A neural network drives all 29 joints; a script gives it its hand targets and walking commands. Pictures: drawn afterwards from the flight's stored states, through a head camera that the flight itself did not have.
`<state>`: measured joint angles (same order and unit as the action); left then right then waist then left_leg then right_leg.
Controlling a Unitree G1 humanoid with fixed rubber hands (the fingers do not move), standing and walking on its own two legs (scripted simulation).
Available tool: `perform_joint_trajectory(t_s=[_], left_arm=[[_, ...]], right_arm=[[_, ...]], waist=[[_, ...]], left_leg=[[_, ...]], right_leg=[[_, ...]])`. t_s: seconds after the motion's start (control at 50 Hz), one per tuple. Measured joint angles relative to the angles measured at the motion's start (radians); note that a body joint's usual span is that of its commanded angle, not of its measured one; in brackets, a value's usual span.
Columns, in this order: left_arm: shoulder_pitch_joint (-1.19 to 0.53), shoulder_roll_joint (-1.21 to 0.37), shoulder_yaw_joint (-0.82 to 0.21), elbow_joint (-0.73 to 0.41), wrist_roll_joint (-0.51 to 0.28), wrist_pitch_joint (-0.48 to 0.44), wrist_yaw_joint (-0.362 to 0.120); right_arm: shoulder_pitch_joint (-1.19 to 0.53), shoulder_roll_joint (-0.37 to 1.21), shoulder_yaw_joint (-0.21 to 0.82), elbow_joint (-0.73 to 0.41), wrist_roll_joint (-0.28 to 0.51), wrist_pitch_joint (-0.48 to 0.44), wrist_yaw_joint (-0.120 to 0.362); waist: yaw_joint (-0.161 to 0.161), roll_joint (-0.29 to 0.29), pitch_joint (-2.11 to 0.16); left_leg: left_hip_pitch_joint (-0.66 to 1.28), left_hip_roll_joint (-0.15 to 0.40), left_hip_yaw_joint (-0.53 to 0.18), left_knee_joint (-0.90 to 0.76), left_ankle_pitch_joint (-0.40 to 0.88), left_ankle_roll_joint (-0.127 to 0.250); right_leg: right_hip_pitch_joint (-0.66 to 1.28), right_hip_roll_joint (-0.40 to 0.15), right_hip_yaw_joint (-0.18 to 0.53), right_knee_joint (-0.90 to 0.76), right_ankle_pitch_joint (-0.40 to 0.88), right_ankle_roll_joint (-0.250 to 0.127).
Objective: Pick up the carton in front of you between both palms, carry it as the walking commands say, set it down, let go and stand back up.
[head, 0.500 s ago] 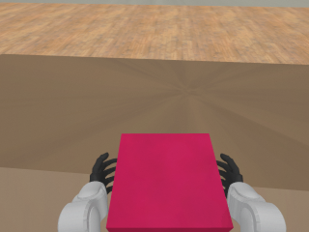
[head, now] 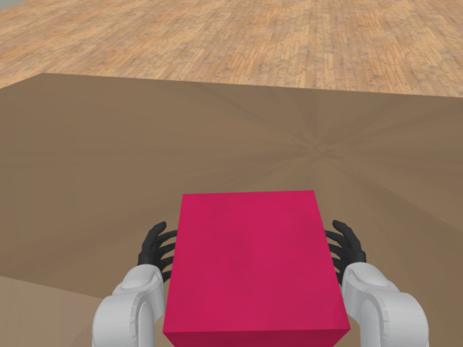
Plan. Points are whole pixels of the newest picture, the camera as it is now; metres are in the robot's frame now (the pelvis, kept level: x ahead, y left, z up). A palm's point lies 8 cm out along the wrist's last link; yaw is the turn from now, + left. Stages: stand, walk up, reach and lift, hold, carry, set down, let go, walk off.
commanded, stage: carry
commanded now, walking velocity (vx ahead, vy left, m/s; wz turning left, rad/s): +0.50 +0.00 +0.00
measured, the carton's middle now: (250, 284) +0.25 +0.01 +0.01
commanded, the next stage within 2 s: none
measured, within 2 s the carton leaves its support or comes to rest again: neither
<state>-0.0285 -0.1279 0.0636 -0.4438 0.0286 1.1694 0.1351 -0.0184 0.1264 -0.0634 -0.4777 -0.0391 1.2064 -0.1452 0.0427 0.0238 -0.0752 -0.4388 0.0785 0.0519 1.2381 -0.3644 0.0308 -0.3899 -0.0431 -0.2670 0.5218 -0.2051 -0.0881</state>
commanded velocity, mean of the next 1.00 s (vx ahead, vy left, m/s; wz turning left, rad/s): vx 0.50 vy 0.00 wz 0.00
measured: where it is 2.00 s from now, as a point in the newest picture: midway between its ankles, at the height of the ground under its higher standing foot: (243, 185)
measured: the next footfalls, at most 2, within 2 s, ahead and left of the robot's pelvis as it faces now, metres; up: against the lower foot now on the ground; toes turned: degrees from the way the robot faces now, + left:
left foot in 0.34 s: +0.42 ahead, +0.10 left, +0.00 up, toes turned +6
right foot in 0.82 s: +0.73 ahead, -0.03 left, -0.05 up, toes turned -5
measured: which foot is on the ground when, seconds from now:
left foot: up 0.00-0.32, down 0.34-0.84, up 0.86-1.00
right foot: down 0.00-0.34, up 0.36-0.80, down 0.82-1.00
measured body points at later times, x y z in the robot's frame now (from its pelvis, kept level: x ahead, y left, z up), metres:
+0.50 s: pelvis +0.33 +0.05 -0.01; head +0.39 +0.06 +0.44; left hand +0.71 +0.17 +0.07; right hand +0.68 -0.13 +0.07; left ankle +0.38 +0.10 -0.73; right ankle +0.21 -0.08 -0.63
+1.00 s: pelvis +0.69 +0.01 -0.06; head +0.73 +0.00 +0.39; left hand +1.03 +0.17 +0.02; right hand +1.03 -0.13 +0.02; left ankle +0.62 +0.14 -0.69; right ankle +0.69 -0.02 -0.78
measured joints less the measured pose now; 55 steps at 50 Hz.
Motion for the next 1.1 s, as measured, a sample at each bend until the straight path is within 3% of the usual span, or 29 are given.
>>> perform_joint_trajectory(t_s=[0.14, 0.3, 0.34, 0.38, 0.44, 0.48, 0.58, 0.64, 0.74, 0.82, 0.84, 0.88, 0.94, 1.1], left_arm=[[-0.124, -0.004, 0.055, 0.114, -0.006, -0.062, 0.000], [-0.340, 0.016, 0.106, 0.288, -0.003, -0.092, 0.026], [-0.395, 0.028, 0.127, 0.329, -0.001, -0.092, 0.036], [-0.448, 0.056, 0.149, 0.378, -0.006, -0.104, 0.045], [-0.496, 0.067, 0.190, 0.427, -0.024, -0.114, 0.053], [-0.517, 0.047, 0.218, 0.435, -0.017, -0.121, 0.049], [-0.508, 0.007, 0.231, 0.377, 0.000, -0.154, 0.029], [-0.466, -0.002, 0.220, 0.316, -0.004, -0.163, 0.026], [-0.400, 0.002, 0.203, 0.233, -0.012, -0.150, 0.022], [-0.394, 0.004, 0.186, 0.240, 0.002, -0.127, 0.019], [-0.398, 0.000, 0.183, 0.256, 0.008, -0.127, 0.018], [-0.417, 0.000, 0.174, 0.305, 0.019, -0.130, 0.022], [-0.406, 0.004, 0.173, 0.350, 0.010, -0.110, 0.027], [-0.388, 0.013, 0.184, 0.376, -0.038, -0.174, 0.028]], right_arm=[[-0.111, 0.003, -0.042, 0.107, -0.009, -0.067, 0.002], [-0.312, -0.026, -0.126, 0.278, 0.013, -0.109, -0.027], [-0.386, -0.034, -0.145, 0.347, 0.019, -0.118, -0.033], [-0.456, -0.028, -0.161, 0.421, 0.018, -0.143, -0.037], [-0.510, -0.022, -0.177, 0.480, 0.030, -0.158, -0.037], [-0.513, -0.020, -0.189, 0.483, 0.034, -0.170, -0.038], [-0.497, -0.011, -0.207, 0.430, 0.050, -0.206, -0.031], [-0.472, -0.001, -0.198, 0.385, 0.057, -0.213, -0.029], [-0.439, 0.010, -0.163, 0.331, 0.052, -0.199, -0.027], [-0.429, -0.009, -0.148, 0.326, 0.046, -0.166, -0.026], [-0.435, -0.023, -0.145, 0.336, 0.047, -0.157, -0.025], [-0.447, -0.051, -0.144, 0.368, 0.054, -0.144, -0.024], [-0.420, -0.035, -0.156, 0.391, 0.041, -0.125, -0.026], [-0.390, 0.029, -0.192, 0.373, 0.001, -0.182, -0.022]], waist=[[0.004, -0.012, -0.015], [-0.011, -0.018, -0.016], [-0.027, -0.028, -0.007], [-0.062, -0.061, 0.020], [-0.090, -0.052, 0.074], [-0.093, -0.048, 0.104], [-0.088, -0.036, 0.144], [-0.088, -0.030, 0.133], [-0.108, -0.038, 0.086], [-0.104, -0.058, 0.032], [-0.093, -0.045, 0.017], [-0.061, -0.001, 0.017], [-0.018, -0.023, 0.029], [0.023, -0.042, 0.076]], left_leg=[[-0.229, 0.036, 0.022, -0.283, 0.180, -0.002], [-0.187, -0.003, 0.084, -0.622, 0.303, 0.038], [-0.123, -0.034, 0.108, -0.678, 0.284, 0.052], [-0.132, -0.060, 0.123, -0.585, 0.231, 0.071], [-0.100, -0.070, 0.119, -0.565, 0.153, 0.085], [-0.060, -0.078, 0.121, -0.605, 0.171, 0.093], [0.039, -0.082, 0.130, -0.672, 0.256, 0.131], [0.114, -0.089, 0.119, -0.698, 0.190, 0.117], [0.246, -0.114, 0.102, -0.690, 0.054, 0.093], [0.319, -0.137, 0.095, -0.495, -0.118, 0.069], [0.301, -0.126, 0.092, -0.385, -0.137, 0.062], [0.197, -0.118, 0.017, -0.106, -0.178, 0.041], [0.029, -0.121, -0.030, 0.089, -0.130, 0.037], [-0.240, -0.044, -0.045, -0.267, 0.107, 0.020]], right_leg=[[0.183, 0.014, 0.027, -0.137, -0.053, 0.024], [0.367, 0.016, 0.055, -0.129, -0.227, 0.092], [0.381, -0.003, 0.068, -0.027, -0.311, 0.109], [0.284, -0.038, 0.121, 0.261, -0.332, 0.099], [0.062, 0.019, 0.236, 0.672, -0.274, 0.058], [-0.057, 0.026, 0.252, 0.741, -0.216, 0.039], [-0.237, 0.006, 0.254, 0.593, -0.143, 0.032], [-0.278, -0.003, 0.244, 0.443, -0.040, 0.031], [-0.220, 0.022, 0.207, 0.069, 0.252, 0.028], [-0.080, 0.052, 0.147, -0.129, 0.447, 0.009], [-0.065, 0.061, 0.143, -0.084, 0.366, -0.015], [-0.095, 0.095, 0.131, 0.064, 0.184, -0.037], [-0.065, 0.102, 0.135, 0.115, 0.100, -0.034], [0.100, 0.107, 0.150, 0.036, -0.009, -0.031]])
